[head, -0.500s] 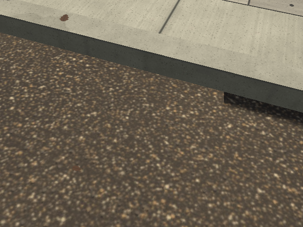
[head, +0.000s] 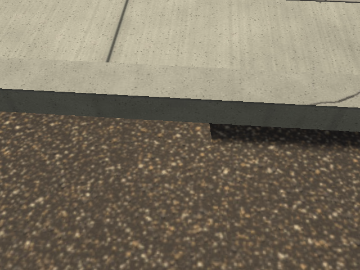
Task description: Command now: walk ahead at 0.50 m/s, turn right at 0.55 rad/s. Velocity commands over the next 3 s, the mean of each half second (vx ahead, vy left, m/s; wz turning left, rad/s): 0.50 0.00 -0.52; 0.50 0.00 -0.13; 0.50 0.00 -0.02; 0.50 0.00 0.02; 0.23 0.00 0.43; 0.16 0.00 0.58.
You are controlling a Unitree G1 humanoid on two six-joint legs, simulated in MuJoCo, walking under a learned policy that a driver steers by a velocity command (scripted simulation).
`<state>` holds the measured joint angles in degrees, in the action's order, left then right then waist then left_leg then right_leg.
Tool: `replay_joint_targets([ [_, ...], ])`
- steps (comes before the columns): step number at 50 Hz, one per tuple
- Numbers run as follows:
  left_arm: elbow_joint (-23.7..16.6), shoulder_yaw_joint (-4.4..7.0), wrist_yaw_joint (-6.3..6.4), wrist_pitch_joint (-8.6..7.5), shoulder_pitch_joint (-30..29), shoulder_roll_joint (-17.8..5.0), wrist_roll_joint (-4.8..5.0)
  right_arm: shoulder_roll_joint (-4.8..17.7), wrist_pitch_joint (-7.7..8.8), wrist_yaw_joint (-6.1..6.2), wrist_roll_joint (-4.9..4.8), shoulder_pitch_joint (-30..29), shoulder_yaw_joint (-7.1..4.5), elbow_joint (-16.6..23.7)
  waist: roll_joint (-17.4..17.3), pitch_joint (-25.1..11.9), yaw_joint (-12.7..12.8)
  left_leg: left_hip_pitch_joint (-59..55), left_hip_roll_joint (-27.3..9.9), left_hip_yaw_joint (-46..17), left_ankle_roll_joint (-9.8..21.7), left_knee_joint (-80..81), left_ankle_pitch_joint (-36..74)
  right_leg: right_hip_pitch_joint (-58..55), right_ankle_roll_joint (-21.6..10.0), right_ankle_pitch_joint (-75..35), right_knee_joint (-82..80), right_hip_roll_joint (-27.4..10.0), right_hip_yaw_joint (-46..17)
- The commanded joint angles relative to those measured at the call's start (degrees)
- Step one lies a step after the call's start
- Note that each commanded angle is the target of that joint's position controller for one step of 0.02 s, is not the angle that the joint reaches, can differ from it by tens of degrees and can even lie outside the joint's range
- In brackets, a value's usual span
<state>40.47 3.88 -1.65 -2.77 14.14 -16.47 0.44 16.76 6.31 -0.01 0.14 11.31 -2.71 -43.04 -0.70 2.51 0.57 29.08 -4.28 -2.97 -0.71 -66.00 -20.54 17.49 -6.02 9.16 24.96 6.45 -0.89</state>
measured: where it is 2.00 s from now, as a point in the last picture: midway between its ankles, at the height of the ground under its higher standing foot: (229, 152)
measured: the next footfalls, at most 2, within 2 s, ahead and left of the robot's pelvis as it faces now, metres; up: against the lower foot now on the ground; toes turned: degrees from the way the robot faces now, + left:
left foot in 0.30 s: +0.35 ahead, +0.14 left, +0.00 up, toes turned -14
right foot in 0.78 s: +0.53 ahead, -0.17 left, +0.00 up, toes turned -20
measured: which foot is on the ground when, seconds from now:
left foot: up 0.00-0.28, down 0.30-0.80, up 0.82-1.00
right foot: down 0.00-0.30, up 0.32-0.76, down 0.78-1.00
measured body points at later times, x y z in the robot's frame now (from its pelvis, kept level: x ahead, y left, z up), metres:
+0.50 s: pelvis +0.28 +0.05 +0.00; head +0.30 +0.06 +0.45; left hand +0.48 +0.28 -0.10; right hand +0.29 -0.24 -0.10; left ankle +0.31 +0.15 -0.74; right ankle +0.23 -0.09 -0.66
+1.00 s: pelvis +0.51 -0.08 +0.01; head +0.52 -0.10 +0.46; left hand +0.66 +0.16 -0.11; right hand +0.50 -0.36 -0.13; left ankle +0.55 +0.06 -0.67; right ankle +0.49 -0.16 -0.74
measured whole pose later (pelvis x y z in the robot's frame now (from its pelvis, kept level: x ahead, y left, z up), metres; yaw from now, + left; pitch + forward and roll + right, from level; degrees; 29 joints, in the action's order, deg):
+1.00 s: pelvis +0.51 -0.08 +0.01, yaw -18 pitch +0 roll +0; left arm 45.6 2.1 -1.0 -3.3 18.5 -14.7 -1.2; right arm 16.2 1.6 -2.3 2.1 14.8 -2.5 -48.5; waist -2.4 2.0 0.1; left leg 27.8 -4.0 0.5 1.4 -58.1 -16.7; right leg 10.5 -3.8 9.8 19.7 2.5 2.9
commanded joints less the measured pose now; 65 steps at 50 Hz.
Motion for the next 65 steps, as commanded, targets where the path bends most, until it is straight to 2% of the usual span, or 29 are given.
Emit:
replay_joint_targets([
  [1, -4.6, 2.09, 0.99, -1.15, -1.2, -7.9, -0.03, 5.5, -0.41, 0.32, 0.77, 1.8, -1.69, 3.8, 2.2, -4.5, -2.0, 6.1, -2.1, -0.7, -2.3, 6.4, 3.6, -5.3, -12.3, -16.6, -12.1, -15.6, -17.4],
  [6, -3.5, 2.73, 2.27, -0.34, 2.3, -9.6, 0.73, 2.8, -0.22, -0.11, 0.57, -9.0, -0.38, 6.5, 4.5, -2.9, 2.1, 0.6, 2.0, 0.8, -3.8, 28.4, 23.0, -0.2, -7.6, -9.7, -10.9, -10.6, -12.2],
  [9, -2.4, 2.83, 2.38, 0.18, 5.3, -9.6, 1.15, 4.4, 0.35, -0.78, -0.48, -12.4, -0.82, 7.7, 5.6, -3.1, 3.4, -1.7, 3.6, -0.6, -3.2, 34.3, 24.6, -3.2, -6.4, -4.6, -8.2, -12.2, -16.4],
  [12, -2.3, 2.86, 2.58, 0.52, 5.4, -9.2, 0.99, 6.8, 1.07, -1.20, -0.77, -10.7, -1.97, 7.7, 7.5, -3.5, 1.6, -4.7, 3.8, -1.9, -1.0, 37.4, 18.4, -7.6, -4.9, -2.0, -3.0, -14.3, -22.0],
  [14, -3.0, 2.12, 2.49, 0.61, 4.3, -6.8, 0.67, 8.6, 1.59, -0.80, -0.32, -2.7, -3.22, 5.9, 7.7, -6.7, -2.8, -16.5, 2.9, -1.2, 1.9, 40.4, 16.9, -6.0, -2.3, -3.9, 4.7, -11.1, -21.2],
  [15, -4.0, 0.78, 2.26, 0.38, 4.5, -3.2, -0.01, 11.5, 1.80, -0.29, 0.72, 5.2, -4.09, 5.3, 2.2, -13.8, -6.2, -29.9, -6.1, -9.4, 5.5, 39.9, 13.4, -0.2, 0.0, 1.9, 19.7, -7.5, -16.5],
  [16, -5.9, -0.26, 2.27, -0.17, 12.1, -0.1, 1.53, 16.3, 0.94, -0.42, 1.44, 10.4, -5.30, 3.3, -17.3, -20.9, -3.1, -47.6, -18.7, -35.7, 14.8, 45.4, -0.7, 19.5, 3.7, 23.8, 38.5, 0.0, -8.6],
  [17, -4.6, 0.59, 2.46, -0.22, 12.0, -5.8, 1.99, 11.5, 0.67, -0.78, 0.09, 9.9, -4.32, 3.8, -14.0, -18.0, -4.2, -46.6, -20.0, -42.7, 14.7, 48.7, -13.7, 27.3, 4.6, 24.2, 47.1, -4.4, -9.7],
  [18, -4.8, 1.46, 2.47, 0.05, 6.6, -8.8, 1.60, 8.1, 0.38, -0.64, -0.11, 8.0, -3.36, 4.2, -8.4, -11.1, -5.7, -40.4, -17.2, -34.5, 12.4, 49.5, -12.9, 29.0, 5.0, 18.8, 49.6, -6.1, -9.2],
  [20, -5.8, 1.41, 2.45, 0.13, 1.5, -7.4, 0.31, 5.5, -0.24, -0.75, 0.65, 4.0, -2.31, 3.6, -3.8, -4.2, -4.1, -28.6, -12.3, -21.9, 11.0, 50.8, 1.1, 26.2, 5.4, 12.0, 46.1, -9.0, -7.3],
  [22, -5.9, 1.22, 1.87, 0.25, 2.0, -5.3, 0.91, 4.2, 0.00, -0.75, 0.85, 3.0, -1.80, 2.9, -6.2, -2.7, -2.1, -23.1, -9.4, -15.3, 11.0, 53.4, 7.6, 21.8, 5.2, 9.8, 42.0, -10.6, -6.5],
  [26, -7.0, 0.11, 1.53, 0.30, -1.7, -2.6, 0.08, 6.9, 0.48, -0.73, -0.23, 4.0, -2.53, 0.7, -4.3, -1.7, -1.7, -22.1, -10.0, -9.6, 13.6, 56.8, 16.0, 22.5, 6.0, 5.6, 31.1, -11.8, -4.3],
  [29, -7.6, -0.71, 0.82, -0.52, -6.3, -1.5, 0.10, 8.3, -0.11, -0.53, -0.69, 4.8, -2.78, -0.6, -3.7, -1.3, -3.1, -22.2, -8.7, -4.3, 12.8, 57.6, 19.6, 20.0, 6.2, -3.0, 20.3, -12.1, -2.0],
  [35, -10.1, -0.70, -0.42, -1.45, -14.8, -2.5, 0.86, 10.5, -1.74, -0.54, -1.78, 9.9, -3.08, -4.1, -4.4, 0.7, -5.4, -26.6, -10.3, -1.9, 10.7, 55.5, 21.5, 15.4, 4.7, -5.8, 8.0, -9.7, 0.7],
  [36, -9.5, -1.10, -1.11, 0.16, -13.5, -2.5, -4.42, 7.4, -2.01, -1.11, 1.86, 12.1, -2.17, -5.7, -5.3, 0.3, -4.5, -26.1, -8.5, 0.7, 8.0, 54.2, 24.7, 10.2, 3.8, -3.9, 6.8, -8.4, 4.2],
  [37, -8.8, -0.84, -1.12, 0.57, -11.5, -2.6, -4.82, 7.8, -2.25, -1.29, 1.86, 12.5, -2.33, -6.0, -7.1, -0.4, -4.0, -25.2, -8.2, 1.2, 7.2, 51.3, 30.3, 5.1, 2.9, -1.8, 6.2, -6.8, 5.3],
  [39, -3.8, 0.54, -0.03, 0.00, 2.7, -5.5, -5.29, 8.1, -2.40, -1.08, 1.24, 12.3, -2.08, -6.3, -3.3, -7.8, 3.2, -22.1, -4.4, 5.4, 5.2, 32.8, 40.3, -12.9, 0.4, 0.3, 2.9, -5.3, 4.8],
  [40, -2.6, 1.48, 0.66, -0.49, 13.1, -10.1, -5.96, 4.6, -2.49, -1.03, 1.45, 11.8, -0.95, -4.0, 5.4, -16.0, 7.7, -12.3, -1.7, 7.9, 3.8, 14.5, 20.8, -26.3, -2.1, 4.0, 1.9, -19.7, -10.4],
  [41, -2.2, 2.92, 1.15, 0.03, 13.5, -17.0, -4.45, 1.6, -2.59, -1.15, 0.42, 16.7, -0.45, -2.0, 20.3, -21.7, 4.7, 4.0, 7.6, 6.3, 2.4, -1.3, -11.7, -35.0, -8.3, 5.2, -6.9, -32.1, -36.1],
  [42, -2.2, 2.47, 1.24, 0.32, 10.3, -13.4, -2.55, 7.1, -3.28, -0.74, 1.63, 12.2, -1.72, -3.0, 10.2, -16.0, 5.0, 8.3, 4.1, 0.0, 3.6, -4.7, -8.6, -30.0, -7.7, 6.6, -8.2, -28.8, -34.2],
  [43, -1.7, 1.17, 1.13, 0.14, 6.1, -9.5, -2.26, 6.6, -3.09, -1.24, 1.12, 8.8, -1.69, -2.3, 7.7, -8.7, 3.0, 9.0, 1.8, 0.1, 4.1, -3.3, -3.4, -23.5, -6.6, 3.4, -8.3, -25.7, -25.3],
  [45, -0.8, -0.15, 0.75, -0.54, 2.2, -5.3, -1.96, 4.8, -3.38, -1.65, 1.30, 8.1, -1.09, -3.2, 6.5, -3.8, -0.2, 4.0, -0.9, 1.2, 3.4, 3.0, 1.2, -14.2, -4.4, -5.1, -11.6, -20.5, -15.5],
  [48, 1.4, -0.23, 0.72, -1.69, 2.8, -5.0, -1.50, 3.3, -4.62, -2.27, 2.10, 9.3, -0.66, -4.3, 6.6, -3.7, -2.0, 0.0, -0.9, 2.4, 2.1, 5.9, 3.9, -10.2, -5.3, -9.9, -14.7, -18.6, -10.7],
  [54, 6.1, 0.28, 0.69, -2.20, 6.7, -5.9, -1.13, 1.5, -4.35, -2.96, 2.04, -3.6, 0.40, -1.2, 5.3, 1.6, 0.4, 4.4, -2.0, 4.0, 0.6, 22.4, 14.6, -10.6, -6.2, -5.4, -19.5, -17.6, -5.9],
  [60, 10.3, 0.63, 0.92, -2.14, 9.5, -7.5, -1.57, 2.5, -3.69, -2.62, 1.63, -9.4, 0.49, 0.5, 4.9, 1.9, 1.4, -2.2, 0.5, 5.9, 2.7, 32.6, 15.2, -14.1, -4.0, -13.8, -15.4, -19.1, -3.9],
  [62, 11.1, 0.71, 1.16, -1.92, 8.6, -8.0, -1.67, 3.2, -3.17, -1.98, 1.94, -6.3, 0.14, -0.3, 4.0, 0.6, -0.5, -7.5, 2.5, 7.1, 4.3, 35.6, 11.9, -15.9, -3.0, -22.9, -9.9, -19.1, -3.3],
  [63, 11.7, 0.49, 1.25, -1.81, 8.3, -7.7, -1.57, 3.6, -2.62, -1.39, 2.27, -0.3, -0.27, -2.3, 2.4, -2.1, -3.3, -15.1, 4.1, 7.8, 5.3, 39.6, 12.4, -15.7, -1.9, -29.8, -1.8, -16.9, -1.0],
  [64, 11.3, -0.18, 1.43, -1.99, 8.1, -6.3, -1.63, 6.2, -1.94, -0.51, 3.21, 8.8, -1.18, -5.1, -0.4, -8.1, -6.6, -27.5, 1.2, 4.2, 7.2, 40.8, 11.8, -10.7, -0.5, -27.5, 10.1, -13.8, 1.1],
  [65, 8.7, -1.70, 1.22, -2.37, 11.1, -1.4, -0.08, 14.0, -1.75, 0.24, 4.02, 16.5, -3.12, -5.9, -13.3, -15.1, -7.4, -43.4, -15.1, -18.2, 13.1, 45.0, 7.0, 6.0, 2.5, -6.7, 30.0, -6.6, 5.7],
])
Over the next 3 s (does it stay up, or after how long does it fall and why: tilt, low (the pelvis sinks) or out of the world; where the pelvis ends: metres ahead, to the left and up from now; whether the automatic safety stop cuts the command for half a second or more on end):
stays up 1.40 -0.27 0.16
